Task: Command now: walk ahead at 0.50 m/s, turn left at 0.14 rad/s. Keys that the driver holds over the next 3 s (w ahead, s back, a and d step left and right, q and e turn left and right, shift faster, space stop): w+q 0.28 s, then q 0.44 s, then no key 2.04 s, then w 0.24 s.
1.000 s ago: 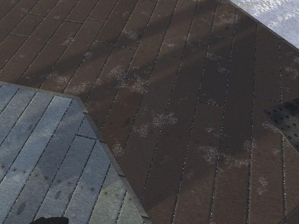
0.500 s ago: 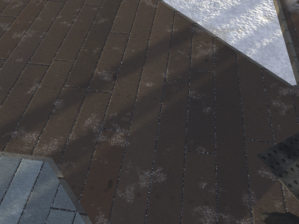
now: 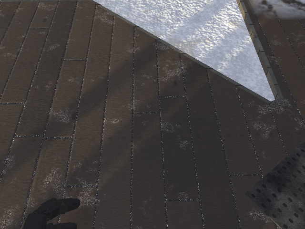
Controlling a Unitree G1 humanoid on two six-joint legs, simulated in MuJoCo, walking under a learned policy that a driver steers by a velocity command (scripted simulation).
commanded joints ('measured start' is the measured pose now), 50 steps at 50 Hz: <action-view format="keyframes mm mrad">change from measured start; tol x32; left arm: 1 414 304 106 28 27 -3 23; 50 122 205 50 60 60 57 53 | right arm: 1 46 -28 14 -95 -17 -25 -3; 50 -172 -61 -20 -303 -32 61 -15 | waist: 1 207 -162 -367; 17 136 -23 66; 26 87 315 -263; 47 107 155 -119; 50 21 -236 -82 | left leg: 1 -606 10 9 718 297 21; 2 -733 -18 -116 874 -148 21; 16 -665 119 -30 395 519 -4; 23 -500 5 82 237 326 72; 26 179 274 -382 224 1248 311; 30 -57 244 -433 17 680 314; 50 -453 -77 -142 259 -30 21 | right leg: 1 908 -343 470 5 -85 -225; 8 307 -244 171 -333 -78 -152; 23 520 -239 -180 -5 682 -49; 25 332 -133 -209 426 375 50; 26 -31 38 -173 781 -609 123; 28 -173 43 126 963 -615 106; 50 262 -302 373 -144 124 -140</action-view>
